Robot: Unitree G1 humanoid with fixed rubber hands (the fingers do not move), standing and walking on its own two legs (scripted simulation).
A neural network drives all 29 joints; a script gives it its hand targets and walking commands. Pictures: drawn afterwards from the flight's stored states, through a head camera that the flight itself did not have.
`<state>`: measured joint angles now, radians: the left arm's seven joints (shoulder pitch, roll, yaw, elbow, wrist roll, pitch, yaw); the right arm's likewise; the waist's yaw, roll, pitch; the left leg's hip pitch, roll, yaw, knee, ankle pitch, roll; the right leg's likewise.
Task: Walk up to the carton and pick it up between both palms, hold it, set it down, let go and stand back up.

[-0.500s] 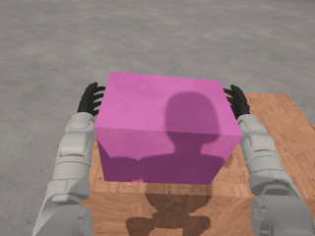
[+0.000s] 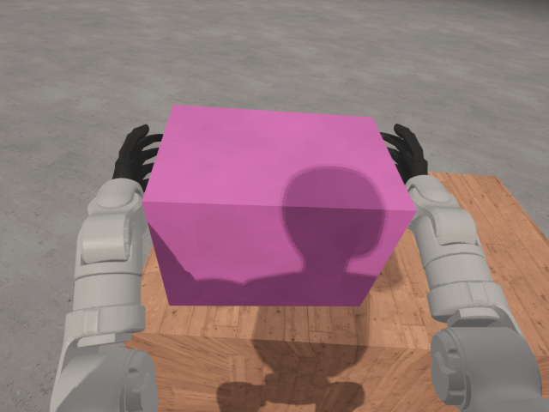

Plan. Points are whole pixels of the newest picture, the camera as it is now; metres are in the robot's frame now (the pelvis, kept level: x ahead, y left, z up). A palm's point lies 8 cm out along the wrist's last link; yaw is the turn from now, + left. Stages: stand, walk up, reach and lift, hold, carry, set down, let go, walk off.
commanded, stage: reach and lift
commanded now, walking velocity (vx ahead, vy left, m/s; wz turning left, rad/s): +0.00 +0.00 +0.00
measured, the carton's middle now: (271, 210) +0.38 -0.02 +0.14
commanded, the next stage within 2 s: hold in 1.06 s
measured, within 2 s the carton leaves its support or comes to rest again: neither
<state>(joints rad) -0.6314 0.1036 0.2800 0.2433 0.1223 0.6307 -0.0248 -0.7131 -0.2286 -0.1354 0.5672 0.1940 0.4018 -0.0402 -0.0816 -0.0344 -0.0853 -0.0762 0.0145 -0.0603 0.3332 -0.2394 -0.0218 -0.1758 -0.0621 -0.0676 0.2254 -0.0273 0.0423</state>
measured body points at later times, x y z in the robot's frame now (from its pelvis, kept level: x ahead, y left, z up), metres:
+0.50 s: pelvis +0.00 +0.00 +0.00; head -0.05 +0.03 +0.45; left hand +0.38 +0.18 +0.22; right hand +0.38 -0.21 +0.23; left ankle -0.04 +0.13 -0.75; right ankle +0.06 -0.15 -0.75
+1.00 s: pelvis -0.01 -0.01 +0.00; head -0.07 +0.01 +0.45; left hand +0.38 +0.19 +0.25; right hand +0.39 -0.20 +0.26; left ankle -0.04 +0.13 -0.75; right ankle +0.06 -0.15 -0.75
